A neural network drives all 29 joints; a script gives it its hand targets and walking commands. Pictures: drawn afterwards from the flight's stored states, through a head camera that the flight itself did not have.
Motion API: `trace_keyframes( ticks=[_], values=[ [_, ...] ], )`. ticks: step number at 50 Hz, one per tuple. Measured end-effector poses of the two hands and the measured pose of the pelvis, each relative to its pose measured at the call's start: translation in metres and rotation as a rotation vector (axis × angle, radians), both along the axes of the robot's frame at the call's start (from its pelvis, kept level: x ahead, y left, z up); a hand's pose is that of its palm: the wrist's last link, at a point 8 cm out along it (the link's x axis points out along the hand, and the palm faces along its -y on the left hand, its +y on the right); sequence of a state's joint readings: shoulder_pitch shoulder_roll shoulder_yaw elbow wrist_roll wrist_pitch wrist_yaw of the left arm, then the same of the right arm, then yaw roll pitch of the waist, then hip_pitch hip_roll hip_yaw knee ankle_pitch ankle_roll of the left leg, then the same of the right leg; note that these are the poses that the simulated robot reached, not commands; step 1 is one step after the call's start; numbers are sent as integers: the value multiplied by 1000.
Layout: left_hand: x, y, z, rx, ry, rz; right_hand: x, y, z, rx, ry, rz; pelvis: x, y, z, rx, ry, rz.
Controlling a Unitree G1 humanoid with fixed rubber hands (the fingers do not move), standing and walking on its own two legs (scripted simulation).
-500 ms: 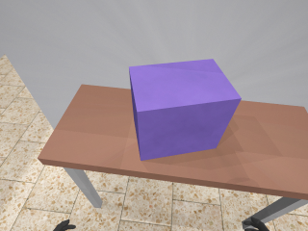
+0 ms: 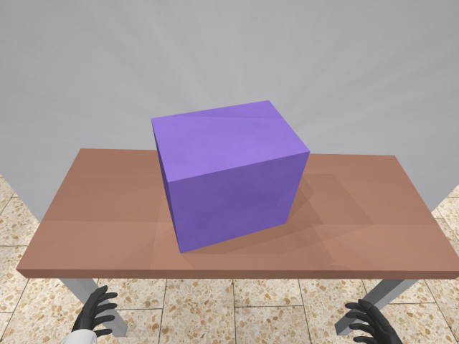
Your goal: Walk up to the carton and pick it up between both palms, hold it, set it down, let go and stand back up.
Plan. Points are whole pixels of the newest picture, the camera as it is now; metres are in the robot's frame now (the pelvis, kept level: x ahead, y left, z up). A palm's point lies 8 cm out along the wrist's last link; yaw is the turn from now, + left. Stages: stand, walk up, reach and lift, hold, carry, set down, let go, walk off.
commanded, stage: reach and lift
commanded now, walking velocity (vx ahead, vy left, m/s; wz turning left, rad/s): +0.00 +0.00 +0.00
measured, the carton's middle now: (225, 176) +0.47 +0.03 +0.02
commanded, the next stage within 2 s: none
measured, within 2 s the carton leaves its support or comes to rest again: neither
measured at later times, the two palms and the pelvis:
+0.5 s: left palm (103, 312) +0.19 +0.23 -0.04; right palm (397, 306) +0.22 -0.29 -0.04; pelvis +0.04 +0.01 +0.01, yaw -1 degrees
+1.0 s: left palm (120, 306) +0.19 +0.20 -0.01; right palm (424, 312) +0.20 -0.32 -0.02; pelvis +0.03 +0.00 +0.00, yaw -3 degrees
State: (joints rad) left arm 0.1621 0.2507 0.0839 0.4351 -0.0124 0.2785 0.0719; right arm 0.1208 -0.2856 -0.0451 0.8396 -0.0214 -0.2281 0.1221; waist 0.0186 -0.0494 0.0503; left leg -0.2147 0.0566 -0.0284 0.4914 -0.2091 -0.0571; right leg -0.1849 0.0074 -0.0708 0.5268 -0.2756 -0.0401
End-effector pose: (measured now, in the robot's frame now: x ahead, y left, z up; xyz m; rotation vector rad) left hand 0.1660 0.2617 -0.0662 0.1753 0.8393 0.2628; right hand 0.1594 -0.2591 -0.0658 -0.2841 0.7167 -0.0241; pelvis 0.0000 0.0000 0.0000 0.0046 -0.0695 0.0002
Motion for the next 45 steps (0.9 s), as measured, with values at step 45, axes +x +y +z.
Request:
trace_keyframes(
  ticks=[45],
  values=[
    [25,-57,47,-17,-427,104,51,-48,43,160,-236,82,39,1,3,-6,121,-44]
  ],
)
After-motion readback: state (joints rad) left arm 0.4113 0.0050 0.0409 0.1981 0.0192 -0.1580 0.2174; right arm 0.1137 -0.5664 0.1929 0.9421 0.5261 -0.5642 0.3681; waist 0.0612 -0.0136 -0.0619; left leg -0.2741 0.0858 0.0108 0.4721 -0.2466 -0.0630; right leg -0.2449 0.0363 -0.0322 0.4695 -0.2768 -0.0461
